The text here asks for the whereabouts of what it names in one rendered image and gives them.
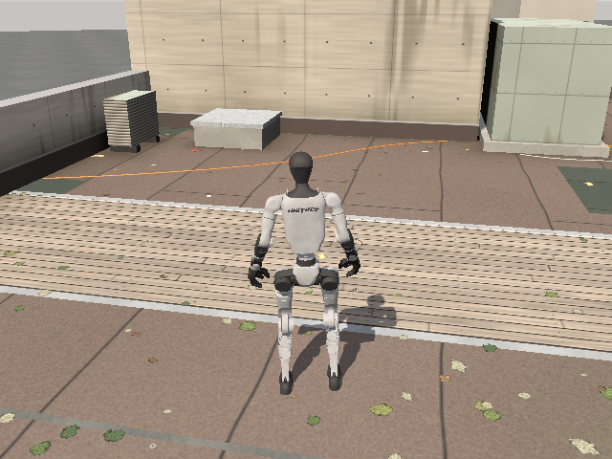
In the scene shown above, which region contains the robot left hand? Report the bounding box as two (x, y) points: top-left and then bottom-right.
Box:
(248, 267), (270, 288)

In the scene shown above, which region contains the robot left upper arm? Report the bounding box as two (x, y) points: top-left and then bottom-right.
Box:
(258, 194), (283, 248)

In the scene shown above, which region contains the robot right upper arm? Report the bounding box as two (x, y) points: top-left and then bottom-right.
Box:
(322, 191), (351, 244)

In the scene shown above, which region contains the robot right hand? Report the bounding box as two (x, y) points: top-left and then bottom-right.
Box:
(339, 258), (361, 277)

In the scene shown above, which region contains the right robot forearm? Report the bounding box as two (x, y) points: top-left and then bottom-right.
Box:
(341, 229), (358, 261)

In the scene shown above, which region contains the humanoid robot torso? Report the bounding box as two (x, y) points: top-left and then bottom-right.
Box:
(281, 188), (326, 287)

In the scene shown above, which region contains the left robot forearm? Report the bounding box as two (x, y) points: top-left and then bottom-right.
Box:
(250, 233), (268, 271)

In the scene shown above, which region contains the robot right shin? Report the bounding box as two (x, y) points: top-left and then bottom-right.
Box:
(326, 312), (339, 377)

